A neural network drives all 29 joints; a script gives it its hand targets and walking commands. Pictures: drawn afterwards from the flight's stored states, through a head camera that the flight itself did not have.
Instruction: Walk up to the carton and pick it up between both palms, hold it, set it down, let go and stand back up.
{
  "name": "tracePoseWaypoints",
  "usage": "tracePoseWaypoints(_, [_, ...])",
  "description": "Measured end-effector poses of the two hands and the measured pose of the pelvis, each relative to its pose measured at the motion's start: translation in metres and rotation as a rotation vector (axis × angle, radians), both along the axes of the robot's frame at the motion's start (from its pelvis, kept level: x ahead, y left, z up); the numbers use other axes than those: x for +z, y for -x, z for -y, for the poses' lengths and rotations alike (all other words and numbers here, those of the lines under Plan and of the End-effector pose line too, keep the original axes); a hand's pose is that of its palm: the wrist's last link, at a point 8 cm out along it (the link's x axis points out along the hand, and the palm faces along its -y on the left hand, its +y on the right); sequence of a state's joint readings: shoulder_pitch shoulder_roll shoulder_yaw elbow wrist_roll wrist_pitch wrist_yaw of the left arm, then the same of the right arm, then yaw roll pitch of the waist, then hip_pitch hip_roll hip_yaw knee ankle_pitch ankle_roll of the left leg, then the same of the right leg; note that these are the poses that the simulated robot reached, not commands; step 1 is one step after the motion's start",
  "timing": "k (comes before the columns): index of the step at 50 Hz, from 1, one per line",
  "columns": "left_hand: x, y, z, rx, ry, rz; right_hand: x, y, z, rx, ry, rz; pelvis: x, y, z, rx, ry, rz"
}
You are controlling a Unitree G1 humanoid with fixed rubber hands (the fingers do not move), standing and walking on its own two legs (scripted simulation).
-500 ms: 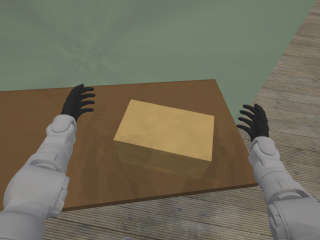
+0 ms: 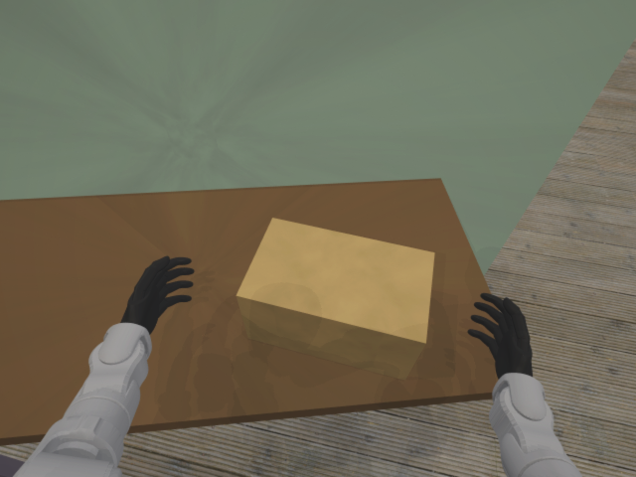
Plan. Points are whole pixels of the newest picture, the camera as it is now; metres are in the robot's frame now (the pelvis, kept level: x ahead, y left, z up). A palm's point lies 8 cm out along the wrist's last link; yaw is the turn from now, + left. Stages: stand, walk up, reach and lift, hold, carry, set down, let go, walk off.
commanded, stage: set down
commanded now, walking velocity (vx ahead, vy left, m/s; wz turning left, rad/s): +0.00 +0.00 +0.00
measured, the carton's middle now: (337, 297) +0.42 -0.02 -0.12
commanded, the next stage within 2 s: let go in 1.80 s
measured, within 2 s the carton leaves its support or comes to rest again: neither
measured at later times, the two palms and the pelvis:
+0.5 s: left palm (125, 368) +0.25 +0.26 -0.01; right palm (510, 405) +0.21 -0.22 -0.02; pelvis +0.00 +0.00 +0.01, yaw +0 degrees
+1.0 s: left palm (125, 427) +0.19 +0.25 -0.04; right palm (513, 429) +0.19 -0.23 -0.05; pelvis +0.01 -0.01 +0.01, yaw +0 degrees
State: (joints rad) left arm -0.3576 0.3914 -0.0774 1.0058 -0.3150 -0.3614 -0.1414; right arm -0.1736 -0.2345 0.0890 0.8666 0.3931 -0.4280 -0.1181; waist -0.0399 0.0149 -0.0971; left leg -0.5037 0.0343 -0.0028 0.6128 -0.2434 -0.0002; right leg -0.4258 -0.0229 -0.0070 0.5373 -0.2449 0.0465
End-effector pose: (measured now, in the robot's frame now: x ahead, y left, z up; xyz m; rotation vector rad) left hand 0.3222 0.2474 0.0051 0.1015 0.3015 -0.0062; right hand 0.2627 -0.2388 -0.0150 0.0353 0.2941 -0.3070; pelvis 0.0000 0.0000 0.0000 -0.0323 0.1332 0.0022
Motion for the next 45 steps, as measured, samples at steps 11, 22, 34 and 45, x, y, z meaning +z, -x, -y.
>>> tracePoseWaypoints(11, [-0.002, 0.026, -0.010, 0.009, 0.001, 0.012, 0.006, 0.013, -0.011, 0.017, 0.001, 0.013, 0.002, 0.002, 0.005, 0.010, -0.002, 0.068])
tracePoseWaypoints(22, [-0.006, 0.055, -0.004, -0.015, 0.021, -0.006, 0.002, 0.041, -0.014, -0.008, -0.006, -0.005, 0.007, -0.004, 0.000, 0.003, -0.006, 0.142])
tracePoseWaypoints(34, [-0.026, 0.089, -0.011, 0.015, -0.016, -0.050, -0.017, 0.059, -0.022, 0.043, -0.023, -0.066, 0.004, -0.001, 0.000, -0.005, -0.005, 0.156])
tracePoseWaypoints(45, [-0.043, 0.117, -0.009, 0.050, -0.022, -0.136, -0.023, 0.067, -0.008, 0.076, 0.039, -0.118, 0.004, -0.011, 0.004, -0.001, -0.009, 0.182])
